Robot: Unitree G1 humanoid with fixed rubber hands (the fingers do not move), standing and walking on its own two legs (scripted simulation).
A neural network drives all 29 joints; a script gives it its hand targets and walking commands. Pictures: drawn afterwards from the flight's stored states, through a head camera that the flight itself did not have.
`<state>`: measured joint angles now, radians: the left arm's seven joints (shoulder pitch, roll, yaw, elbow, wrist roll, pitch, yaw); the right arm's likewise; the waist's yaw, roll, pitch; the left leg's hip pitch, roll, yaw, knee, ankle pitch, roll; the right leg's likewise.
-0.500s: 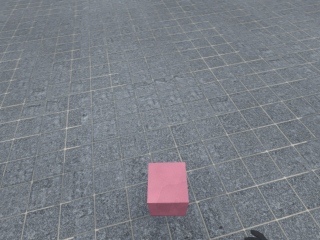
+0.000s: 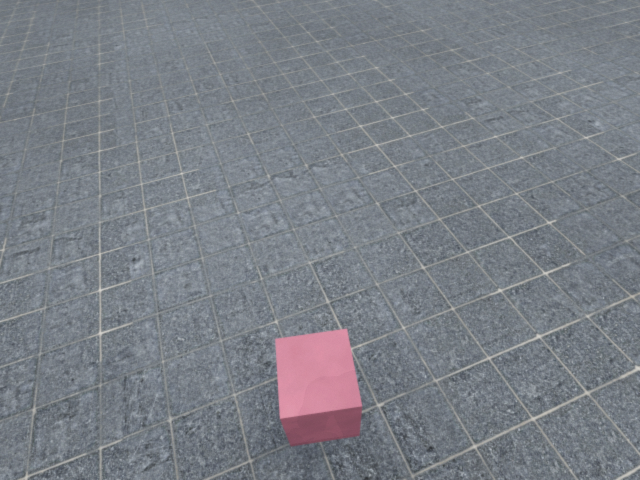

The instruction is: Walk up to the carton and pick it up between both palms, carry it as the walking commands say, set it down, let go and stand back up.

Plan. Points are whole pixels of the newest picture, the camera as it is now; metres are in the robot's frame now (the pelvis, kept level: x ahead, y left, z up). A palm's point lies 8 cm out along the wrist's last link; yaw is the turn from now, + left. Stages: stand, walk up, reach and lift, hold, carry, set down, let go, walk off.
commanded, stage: walk up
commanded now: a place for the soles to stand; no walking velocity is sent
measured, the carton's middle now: (318, 388) +0.47 +0.04 -0.63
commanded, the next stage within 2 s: stand in 0.86 s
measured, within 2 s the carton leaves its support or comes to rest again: neither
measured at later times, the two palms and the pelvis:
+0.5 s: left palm out of the picture +0.08 +0.25 -0.12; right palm out of the picture +0.06 -0.25 -0.14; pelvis +0.01 +0.01 +0.00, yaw -3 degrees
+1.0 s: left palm out of the picture +0.06 +0.23 -0.12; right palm out of the picture +0.02 -0.26 -0.13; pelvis +0.02 -0.01 +0.01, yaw -5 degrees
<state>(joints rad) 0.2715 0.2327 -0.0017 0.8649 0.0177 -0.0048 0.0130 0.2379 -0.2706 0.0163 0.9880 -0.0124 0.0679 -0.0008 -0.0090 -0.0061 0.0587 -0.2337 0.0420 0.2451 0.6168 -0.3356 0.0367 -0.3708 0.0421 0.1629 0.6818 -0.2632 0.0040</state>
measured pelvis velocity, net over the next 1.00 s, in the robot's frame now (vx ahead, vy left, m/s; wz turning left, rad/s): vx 0.02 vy -0.01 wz -0.09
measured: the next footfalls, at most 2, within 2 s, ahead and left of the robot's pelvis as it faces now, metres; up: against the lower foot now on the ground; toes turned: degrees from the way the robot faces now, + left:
none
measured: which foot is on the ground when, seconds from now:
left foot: down 0.00-1.00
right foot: down 0.00-1.00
